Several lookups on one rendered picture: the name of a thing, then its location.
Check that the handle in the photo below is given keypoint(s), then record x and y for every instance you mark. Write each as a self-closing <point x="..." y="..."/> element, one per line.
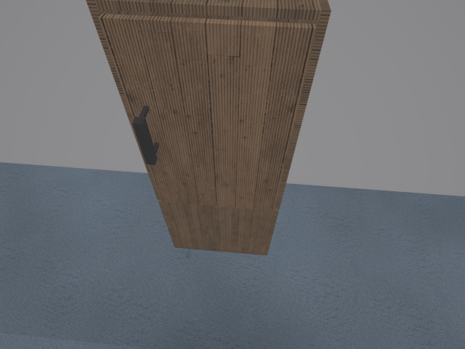
<point x="143" y="135"/>

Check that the cupboard door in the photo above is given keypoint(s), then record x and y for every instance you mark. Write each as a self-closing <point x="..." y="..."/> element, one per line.
<point x="222" y="98"/>

